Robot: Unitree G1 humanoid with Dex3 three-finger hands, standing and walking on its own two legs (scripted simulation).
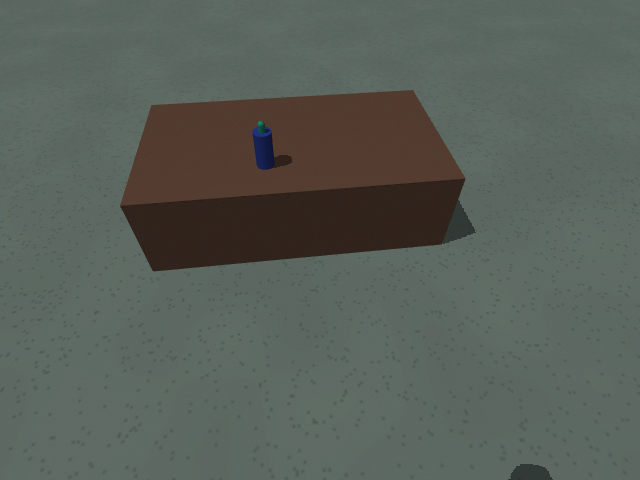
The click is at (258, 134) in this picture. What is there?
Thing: necked bottle
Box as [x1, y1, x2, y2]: [252, 121, 274, 169]
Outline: 259,121 257,123 258,126 252,131 257,166 259,168 267,169 272,167 274,164 271,132 269,128 264,126 264,123 262,121
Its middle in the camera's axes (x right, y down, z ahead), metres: -0.20 -0.36 +1.40
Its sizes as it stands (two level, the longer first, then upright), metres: 0.067 0.067 0.180
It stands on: a support 0.36 m high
